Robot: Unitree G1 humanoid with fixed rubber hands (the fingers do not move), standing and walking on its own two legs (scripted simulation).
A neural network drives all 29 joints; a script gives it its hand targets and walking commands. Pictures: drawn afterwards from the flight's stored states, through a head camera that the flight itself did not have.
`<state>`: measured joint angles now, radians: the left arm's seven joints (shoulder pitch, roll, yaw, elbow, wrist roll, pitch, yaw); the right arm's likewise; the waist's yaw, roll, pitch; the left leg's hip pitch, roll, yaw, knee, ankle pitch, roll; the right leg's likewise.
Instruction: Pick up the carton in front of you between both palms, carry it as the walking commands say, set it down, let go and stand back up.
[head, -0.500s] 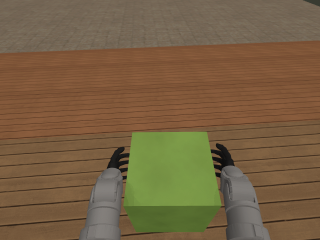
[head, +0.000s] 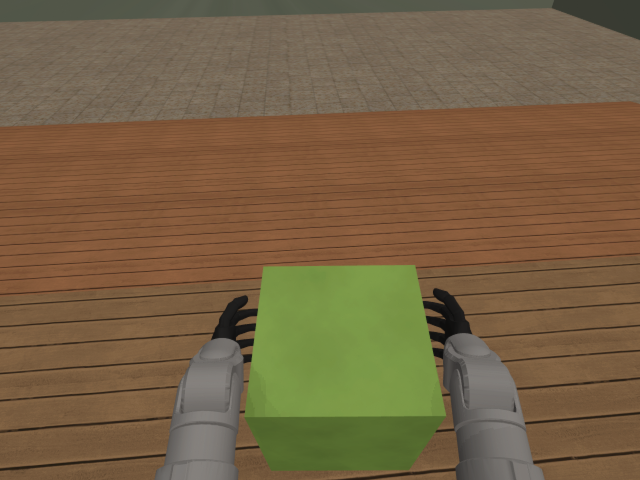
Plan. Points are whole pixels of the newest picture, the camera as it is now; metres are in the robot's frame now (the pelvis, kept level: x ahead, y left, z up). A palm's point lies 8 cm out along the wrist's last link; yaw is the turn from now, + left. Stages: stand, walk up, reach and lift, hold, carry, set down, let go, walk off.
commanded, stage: hold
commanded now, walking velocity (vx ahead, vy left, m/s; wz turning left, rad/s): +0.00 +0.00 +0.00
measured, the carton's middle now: (339, 373) +0.30 +0.00 -0.03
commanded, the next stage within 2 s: carry in 1.34 s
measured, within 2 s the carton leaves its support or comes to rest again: neither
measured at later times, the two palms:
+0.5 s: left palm (225, 350) +0.28 +0.15 +0.05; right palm (456, 345) +0.28 -0.15 +0.05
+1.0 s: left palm (225, 351) +0.28 +0.15 +0.05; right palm (456, 345) +0.29 -0.15 +0.05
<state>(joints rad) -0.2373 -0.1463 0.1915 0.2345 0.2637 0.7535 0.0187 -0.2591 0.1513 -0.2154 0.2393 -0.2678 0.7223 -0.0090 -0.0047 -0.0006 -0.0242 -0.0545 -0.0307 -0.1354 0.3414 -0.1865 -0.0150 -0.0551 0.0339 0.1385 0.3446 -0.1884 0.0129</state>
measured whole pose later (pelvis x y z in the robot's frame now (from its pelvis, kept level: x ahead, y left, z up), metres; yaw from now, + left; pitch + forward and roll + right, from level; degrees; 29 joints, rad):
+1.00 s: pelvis +0.00 +0.00 +0.00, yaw +0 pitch -7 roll +0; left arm -0.26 -0.15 0.21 0.25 0.29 0.78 0.01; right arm -0.28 0.16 -0.23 0.26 -0.29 0.75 0.00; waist 0.00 0.00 -0.01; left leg -0.04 -0.03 -0.13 0.34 -0.18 -0.01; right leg -0.04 0.03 0.13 0.35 -0.19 0.01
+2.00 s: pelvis +0.22 -0.04 -0.02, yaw +0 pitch +5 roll -1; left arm -0.16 -0.13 0.10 -0.38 0.10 1.23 0.09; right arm -0.17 0.13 -0.11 -0.40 -0.10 1.22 -0.10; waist -0.03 0.05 -0.11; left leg -0.09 0.10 0.13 0.48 -0.45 -0.05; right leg -0.43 -0.03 -0.22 0.50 -0.17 -0.04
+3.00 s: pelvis +0.88 -0.06 -0.03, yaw +0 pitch +3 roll -1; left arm -0.26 -0.14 0.12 -0.35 0.10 1.24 0.11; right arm -0.26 0.11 -0.15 -0.37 -0.10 1.22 -0.09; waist 0.04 0.03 -0.04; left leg -0.25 0.07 0.06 1.13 -0.46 0.02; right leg -0.46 -0.03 -0.25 0.59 -0.18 -0.10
